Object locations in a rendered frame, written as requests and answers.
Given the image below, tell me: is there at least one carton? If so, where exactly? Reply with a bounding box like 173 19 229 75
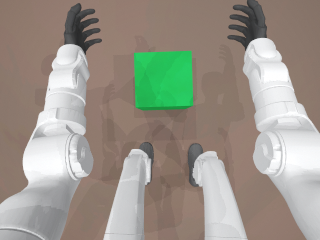
134 51 193 111

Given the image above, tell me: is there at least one left robot hand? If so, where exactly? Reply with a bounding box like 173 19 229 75
64 3 102 55

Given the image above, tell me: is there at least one robot right upper arm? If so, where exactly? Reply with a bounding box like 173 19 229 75
253 128 320 240

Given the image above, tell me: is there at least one robot left upper arm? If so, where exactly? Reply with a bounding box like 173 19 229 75
0 132 94 240

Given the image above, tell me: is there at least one right robot forearm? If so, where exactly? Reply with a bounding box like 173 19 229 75
243 38 320 135

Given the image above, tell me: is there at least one robot left thigh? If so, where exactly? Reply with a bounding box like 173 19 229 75
103 154 151 240

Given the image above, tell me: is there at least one right robot hand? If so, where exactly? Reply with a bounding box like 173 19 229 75
227 0 267 51

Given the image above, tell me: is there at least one left robot forearm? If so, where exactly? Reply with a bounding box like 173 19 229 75
23 44 90 179

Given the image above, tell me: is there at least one robot right shin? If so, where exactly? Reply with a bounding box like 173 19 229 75
192 151 225 181

